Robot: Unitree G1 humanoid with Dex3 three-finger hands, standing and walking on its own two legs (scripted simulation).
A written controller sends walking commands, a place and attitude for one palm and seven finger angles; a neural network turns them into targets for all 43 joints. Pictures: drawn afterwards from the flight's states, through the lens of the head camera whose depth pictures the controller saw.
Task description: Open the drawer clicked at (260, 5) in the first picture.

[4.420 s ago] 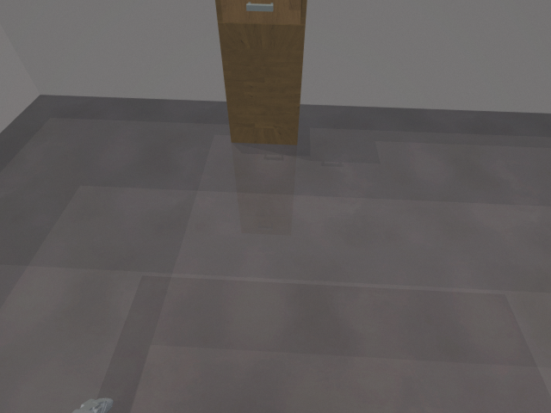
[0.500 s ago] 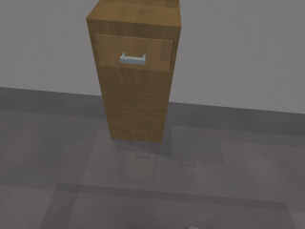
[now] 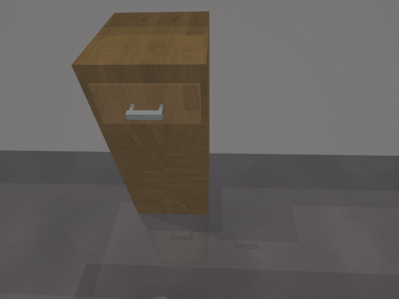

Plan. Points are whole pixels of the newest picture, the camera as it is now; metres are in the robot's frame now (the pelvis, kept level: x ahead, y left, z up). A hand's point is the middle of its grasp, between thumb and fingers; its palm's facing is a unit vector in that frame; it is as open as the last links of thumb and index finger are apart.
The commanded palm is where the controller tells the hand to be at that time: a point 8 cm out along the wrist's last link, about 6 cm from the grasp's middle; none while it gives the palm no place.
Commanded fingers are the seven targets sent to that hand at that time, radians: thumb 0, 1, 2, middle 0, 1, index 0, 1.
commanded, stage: take the last steps up to it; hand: left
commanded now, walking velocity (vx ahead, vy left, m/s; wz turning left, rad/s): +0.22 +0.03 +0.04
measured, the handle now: (145, 111) +0.67 +0.21 -0.01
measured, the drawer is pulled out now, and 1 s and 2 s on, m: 0.00 0.00 0.00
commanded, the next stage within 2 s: come to a stop and stand still in 0.18 s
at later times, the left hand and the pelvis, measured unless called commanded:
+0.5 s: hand out of the picture +0.15 +0.21 -0.18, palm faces +0.05 -0.98 -0.19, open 7.4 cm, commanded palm none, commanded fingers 0.00 0.90 0.90 -0.20 -0.30 -0.20 -0.30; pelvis +0.13 +0.04 -0.01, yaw +0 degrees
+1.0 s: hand (113, 294) +0.18 +0.22 -0.17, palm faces +0.04 -0.96 -0.26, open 7.4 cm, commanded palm none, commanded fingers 0.00 0.90 0.90 -0.20 -0.30 -0.20 -0.30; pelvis +0.11 +0.03 -0.01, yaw +2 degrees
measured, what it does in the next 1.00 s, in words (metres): walks ahead: left foot, then right foot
